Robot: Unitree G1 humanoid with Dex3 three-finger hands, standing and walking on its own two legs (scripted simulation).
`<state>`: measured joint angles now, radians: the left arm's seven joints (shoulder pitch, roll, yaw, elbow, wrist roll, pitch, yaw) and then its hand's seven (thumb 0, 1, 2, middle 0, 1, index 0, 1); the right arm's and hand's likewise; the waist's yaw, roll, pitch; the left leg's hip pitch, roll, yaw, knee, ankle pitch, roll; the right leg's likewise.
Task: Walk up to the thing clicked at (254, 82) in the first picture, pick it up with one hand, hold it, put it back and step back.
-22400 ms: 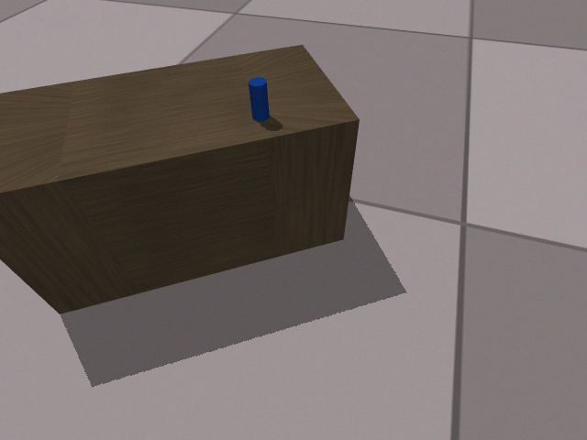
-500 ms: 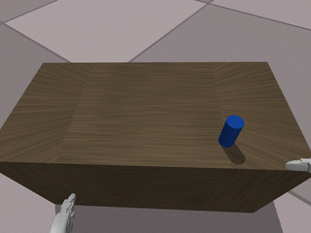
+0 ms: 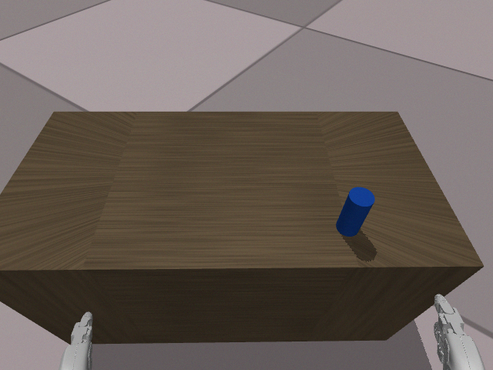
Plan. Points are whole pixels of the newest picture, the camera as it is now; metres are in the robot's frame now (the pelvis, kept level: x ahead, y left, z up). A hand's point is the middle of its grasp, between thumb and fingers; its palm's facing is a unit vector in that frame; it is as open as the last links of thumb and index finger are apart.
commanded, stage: sink last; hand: right
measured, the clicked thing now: (354, 212) +0.46 -0.24 -0.09
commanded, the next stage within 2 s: home in 0.20 s
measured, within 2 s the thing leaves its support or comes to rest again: neither
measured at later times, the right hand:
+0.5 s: hand (453, 324) +0.19 -0.28 +0.01, palm faces +0.35 +0.86 -0.37, open 17.5 cm
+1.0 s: hand (360, 345) +0.19 -0.17 -0.08, palm faces +0.08 +0.98 -0.18, open 17.4 cm
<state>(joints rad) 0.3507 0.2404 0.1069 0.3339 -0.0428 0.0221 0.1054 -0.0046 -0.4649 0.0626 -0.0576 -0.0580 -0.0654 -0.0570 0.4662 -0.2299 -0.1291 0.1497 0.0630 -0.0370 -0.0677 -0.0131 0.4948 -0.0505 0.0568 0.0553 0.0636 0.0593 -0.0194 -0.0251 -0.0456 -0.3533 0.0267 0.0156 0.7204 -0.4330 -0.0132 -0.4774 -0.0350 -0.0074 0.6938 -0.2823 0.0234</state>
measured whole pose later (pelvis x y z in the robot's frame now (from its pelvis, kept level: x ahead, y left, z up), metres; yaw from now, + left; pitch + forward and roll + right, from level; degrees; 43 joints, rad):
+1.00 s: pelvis +0.01 +0.00 +0.01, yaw +1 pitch +2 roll +0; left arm 0.25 0.17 -0.02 0.49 -0.01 -0.04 0.09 0.01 0.83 0.86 -0.19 -0.28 -0.19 -0.29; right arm 0.28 -0.18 -0.01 0.43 0.02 -0.04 -0.07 -0.01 0.54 -0.05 0.06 0.05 0.06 0.06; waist 0.01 0.03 -0.01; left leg -0.26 0.01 0.01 0.61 -0.39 -0.01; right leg -0.39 -0.05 -0.02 0.60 -0.25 0.03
